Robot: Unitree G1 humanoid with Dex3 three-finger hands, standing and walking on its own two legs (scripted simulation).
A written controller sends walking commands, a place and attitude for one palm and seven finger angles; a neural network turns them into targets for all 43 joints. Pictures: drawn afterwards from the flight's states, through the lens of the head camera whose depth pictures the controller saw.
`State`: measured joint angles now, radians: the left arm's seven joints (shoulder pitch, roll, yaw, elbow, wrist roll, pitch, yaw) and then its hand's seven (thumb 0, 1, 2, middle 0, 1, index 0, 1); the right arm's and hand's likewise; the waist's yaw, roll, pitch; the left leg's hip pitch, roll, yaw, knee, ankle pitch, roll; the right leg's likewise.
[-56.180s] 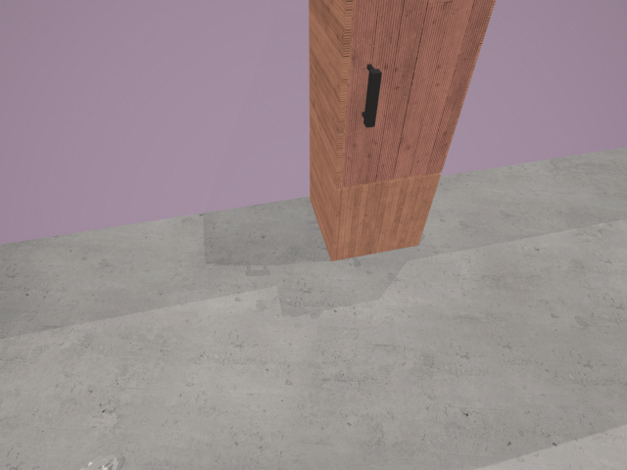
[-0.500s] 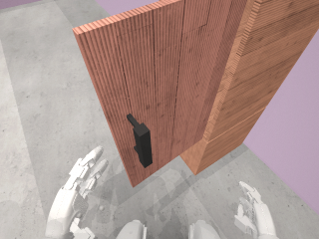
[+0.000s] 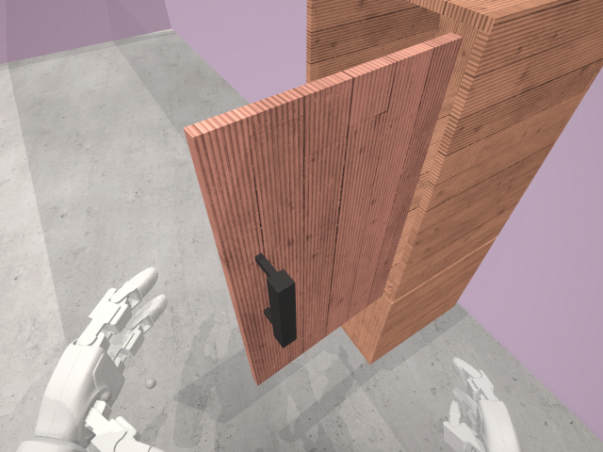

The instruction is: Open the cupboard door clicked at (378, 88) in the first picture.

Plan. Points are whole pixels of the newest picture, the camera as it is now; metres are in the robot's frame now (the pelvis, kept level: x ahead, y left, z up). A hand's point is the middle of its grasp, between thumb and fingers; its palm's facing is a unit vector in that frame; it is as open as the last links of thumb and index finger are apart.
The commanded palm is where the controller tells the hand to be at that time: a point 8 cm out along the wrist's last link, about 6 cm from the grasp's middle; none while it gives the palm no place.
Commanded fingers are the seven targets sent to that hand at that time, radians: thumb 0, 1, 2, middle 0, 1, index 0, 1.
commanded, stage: draw the hand back to the body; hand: left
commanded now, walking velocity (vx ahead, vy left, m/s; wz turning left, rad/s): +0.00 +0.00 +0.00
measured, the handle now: (274, 301) +0.31 +0.07 +0.04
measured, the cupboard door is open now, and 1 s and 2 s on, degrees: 94 94 94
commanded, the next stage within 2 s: step back with the hand held close in 1.06 s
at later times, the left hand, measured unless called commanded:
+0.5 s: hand (63, 304) +0.21 +0.24 +0.19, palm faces +0.35 -0.84 -0.41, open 11.3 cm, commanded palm +0.16 +0.28 +0.21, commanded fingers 0.00 0.62 0.78 -0.19 -0.30 -0.19 -0.30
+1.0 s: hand (44, 277) +0.22 +0.25 +0.21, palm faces +0.42 -0.82 -0.40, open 7.5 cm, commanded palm +0.17 +0.29 +0.23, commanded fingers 0.00 0.90 0.90 -0.20 -0.30 -0.20 -0.30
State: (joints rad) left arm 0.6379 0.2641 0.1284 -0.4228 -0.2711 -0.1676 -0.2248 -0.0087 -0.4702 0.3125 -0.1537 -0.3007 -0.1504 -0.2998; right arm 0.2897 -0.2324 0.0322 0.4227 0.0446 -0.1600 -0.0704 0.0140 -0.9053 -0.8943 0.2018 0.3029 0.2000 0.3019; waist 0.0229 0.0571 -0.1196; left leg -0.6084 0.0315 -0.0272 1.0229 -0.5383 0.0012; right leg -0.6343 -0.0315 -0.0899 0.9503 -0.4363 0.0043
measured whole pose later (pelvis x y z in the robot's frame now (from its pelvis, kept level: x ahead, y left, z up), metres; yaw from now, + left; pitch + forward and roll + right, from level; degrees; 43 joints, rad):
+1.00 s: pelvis +0.02 -0.01 +0.06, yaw -2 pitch -5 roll -1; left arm 0.47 0.33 0.32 -0.41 -0.05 -0.07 0.11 0.02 0.87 0.89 -0.21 -0.30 -0.21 -0.30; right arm 0.20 -0.23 0.01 0.64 -0.01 -0.14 -0.08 0.01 -0.91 -0.89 0.20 0.30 0.20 0.30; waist 0.08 0.06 0.04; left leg -0.03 0.04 0.04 0.42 -0.30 -0.01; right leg -0.10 -0.01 -0.04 0.40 -0.22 0.00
